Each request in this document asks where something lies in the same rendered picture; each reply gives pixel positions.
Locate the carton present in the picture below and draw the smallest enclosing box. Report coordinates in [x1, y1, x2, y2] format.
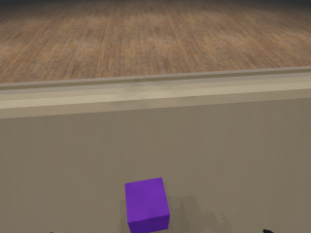
[124, 178, 170, 233]

